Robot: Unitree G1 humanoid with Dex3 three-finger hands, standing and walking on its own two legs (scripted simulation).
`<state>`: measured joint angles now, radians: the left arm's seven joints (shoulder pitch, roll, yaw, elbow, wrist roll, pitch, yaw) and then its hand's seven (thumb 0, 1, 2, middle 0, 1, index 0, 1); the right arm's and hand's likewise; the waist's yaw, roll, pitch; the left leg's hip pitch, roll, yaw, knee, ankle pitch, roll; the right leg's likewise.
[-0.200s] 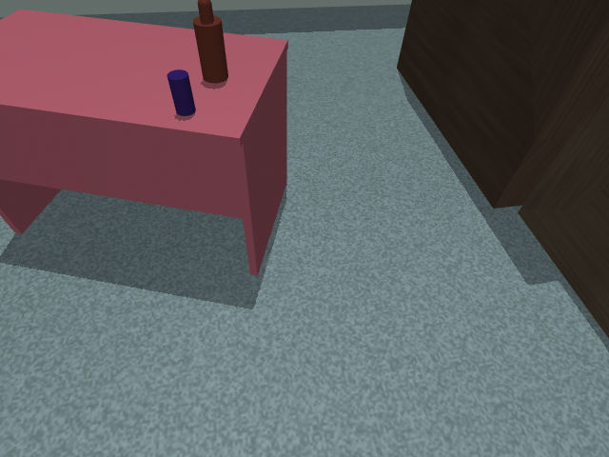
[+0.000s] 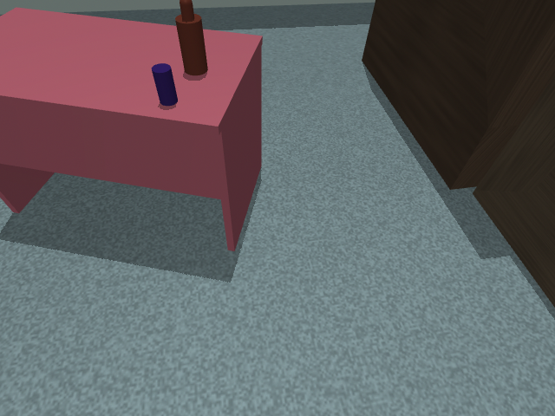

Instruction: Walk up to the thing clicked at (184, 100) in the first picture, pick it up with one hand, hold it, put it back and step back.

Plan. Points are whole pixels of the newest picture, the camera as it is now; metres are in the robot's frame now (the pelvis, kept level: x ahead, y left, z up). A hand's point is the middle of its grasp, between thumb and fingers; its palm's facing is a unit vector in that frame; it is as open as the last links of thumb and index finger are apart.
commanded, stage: stand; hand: left
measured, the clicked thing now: (165, 85) +0.98 +0.29 -0.06
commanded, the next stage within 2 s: walk up in 0.92 s
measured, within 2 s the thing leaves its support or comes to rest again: neither
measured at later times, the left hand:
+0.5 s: hand out of the picture +0.08 +0.25 -0.16, palm faces -0.02 -0.94 -0.33, open 7.4 cm
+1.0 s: hand out of the picture +0.07 +0.26 -0.15, palm faces -0.01 -0.94 -0.34, open 7.4 cm
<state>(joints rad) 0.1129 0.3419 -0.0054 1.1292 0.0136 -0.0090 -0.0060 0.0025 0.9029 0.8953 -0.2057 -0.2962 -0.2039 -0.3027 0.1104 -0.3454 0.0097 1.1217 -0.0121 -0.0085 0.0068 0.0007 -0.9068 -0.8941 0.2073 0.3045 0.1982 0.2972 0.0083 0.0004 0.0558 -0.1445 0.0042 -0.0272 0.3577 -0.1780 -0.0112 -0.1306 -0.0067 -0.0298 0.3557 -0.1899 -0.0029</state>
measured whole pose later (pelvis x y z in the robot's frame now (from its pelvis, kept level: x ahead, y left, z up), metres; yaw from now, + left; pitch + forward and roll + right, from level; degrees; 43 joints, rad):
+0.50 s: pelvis +0.01 +0.00 +0.00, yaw +0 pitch -2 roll +0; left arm 0.11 0.34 0.00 1.13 0.02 -0.01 0.00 0.00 0.90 0.90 -0.21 -0.30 -0.20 -0.30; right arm 0.11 -0.35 0.01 1.12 -0.01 -0.01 0.00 0.00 -0.91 -0.89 0.21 0.30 0.20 0.30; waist 0.01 0.00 0.05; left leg -0.12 0.00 -0.03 0.34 -0.18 -0.01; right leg -0.11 -0.01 -0.03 0.33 -0.19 0.00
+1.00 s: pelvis +0.01 +0.01 +0.00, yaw +0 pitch -2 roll +0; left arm 0.18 0.35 0.03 1.07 0.03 -0.04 -0.02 0.00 0.90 0.90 -0.21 -0.30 -0.21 -0.30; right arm 0.14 -0.37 -0.04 1.06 -0.05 0.01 0.04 0.00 -0.91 -0.89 0.21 0.30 0.20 0.30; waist 0.01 0.01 0.04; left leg -0.22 0.00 -0.01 0.58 -0.38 0.03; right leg -0.13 -0.01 -0.02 0.38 -0.24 -0.02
